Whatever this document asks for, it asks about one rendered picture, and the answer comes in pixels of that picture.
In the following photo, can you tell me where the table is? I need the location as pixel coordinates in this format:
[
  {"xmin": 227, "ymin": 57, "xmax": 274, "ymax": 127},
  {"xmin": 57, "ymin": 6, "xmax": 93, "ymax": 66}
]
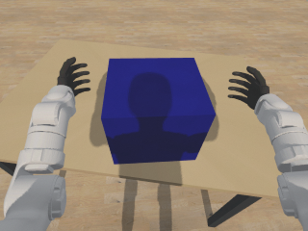
[{"xmin": 0, "ymin": 38, "xmax": 282, "ymax": 228}]

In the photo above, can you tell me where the right robot upper arm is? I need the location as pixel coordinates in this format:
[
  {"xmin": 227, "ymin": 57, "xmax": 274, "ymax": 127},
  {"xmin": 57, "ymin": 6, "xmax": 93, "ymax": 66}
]
[{"xmin": 276, "ymin": 170, "xmax": 308, "ymax": 231}]

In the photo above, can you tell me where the carton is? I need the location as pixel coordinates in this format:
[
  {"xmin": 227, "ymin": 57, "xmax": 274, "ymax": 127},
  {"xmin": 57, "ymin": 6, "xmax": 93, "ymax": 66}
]
[{"xmin": 101, "ymin": 58, "xmax": 216, "ymax": 165}]

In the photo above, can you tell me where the robot left forearm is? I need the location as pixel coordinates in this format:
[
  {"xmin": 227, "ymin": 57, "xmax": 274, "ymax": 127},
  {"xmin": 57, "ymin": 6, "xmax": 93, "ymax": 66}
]
[{"xmin": 3, "ymin": 85, "xmax": 76, "ymax": 217}]

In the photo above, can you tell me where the robot right forearm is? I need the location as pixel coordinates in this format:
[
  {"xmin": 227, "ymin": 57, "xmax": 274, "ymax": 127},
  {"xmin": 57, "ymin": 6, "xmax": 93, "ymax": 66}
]
[{"xmin": 254, "ymin": 93, "xmax": 308, "ymax": 173}]

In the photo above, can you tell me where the robot left hand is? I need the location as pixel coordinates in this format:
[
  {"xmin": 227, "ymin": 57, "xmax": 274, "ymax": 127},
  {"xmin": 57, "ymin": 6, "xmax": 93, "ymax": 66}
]
[{"xmin": 57, "ymin": 57, "xmax": 90, "ymax": 97}]

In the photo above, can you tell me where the robot right hand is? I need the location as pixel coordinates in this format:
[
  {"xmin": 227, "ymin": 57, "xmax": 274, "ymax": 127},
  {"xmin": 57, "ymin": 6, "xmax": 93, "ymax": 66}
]
[{"xmin": 228, "ymin": 66, "xmax": 270, "ymax": 110}]

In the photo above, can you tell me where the left robot upper arm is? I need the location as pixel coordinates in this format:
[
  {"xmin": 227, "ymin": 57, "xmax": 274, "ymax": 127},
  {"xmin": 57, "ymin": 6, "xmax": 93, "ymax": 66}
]
[{"xmin": 0, "ymin": 174, "xmax": 66, "ymax": 231}]

